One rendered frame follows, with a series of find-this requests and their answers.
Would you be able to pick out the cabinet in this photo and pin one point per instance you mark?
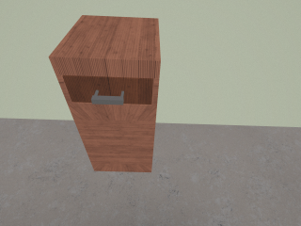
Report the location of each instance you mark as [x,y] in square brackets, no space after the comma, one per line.
[116,137]

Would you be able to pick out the drawer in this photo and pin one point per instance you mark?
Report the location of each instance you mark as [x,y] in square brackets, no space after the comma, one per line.
[137,91]

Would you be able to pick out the handle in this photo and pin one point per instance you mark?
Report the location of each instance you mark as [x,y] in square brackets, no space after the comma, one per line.
[107,100]

